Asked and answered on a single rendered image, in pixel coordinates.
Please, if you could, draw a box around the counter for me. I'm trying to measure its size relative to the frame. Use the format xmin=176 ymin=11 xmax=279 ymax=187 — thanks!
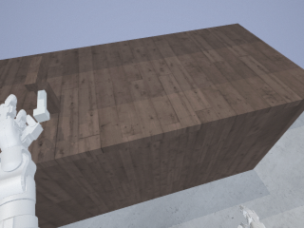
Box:
xmin=0 ymin=23 xmax=304 ymax=228

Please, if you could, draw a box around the left robot forearm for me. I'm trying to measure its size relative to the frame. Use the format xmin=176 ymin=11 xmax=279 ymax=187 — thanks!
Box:
xmin=0 ymin=145 xmax=39 ymax=228

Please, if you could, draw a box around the robot left hand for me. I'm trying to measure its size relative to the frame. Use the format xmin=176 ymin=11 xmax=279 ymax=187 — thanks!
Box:
xmin=0 ymin=94 xmax=44 ymax=151

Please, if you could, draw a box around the tap lever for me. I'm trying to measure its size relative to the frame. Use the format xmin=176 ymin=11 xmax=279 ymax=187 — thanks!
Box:
xmin=33 ymin=90 xmax=50 ymax=123

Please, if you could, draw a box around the robot right hand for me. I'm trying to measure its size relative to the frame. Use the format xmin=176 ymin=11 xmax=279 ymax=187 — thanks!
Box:
xmin=237 ymin=205 xmax=266 ymax=228

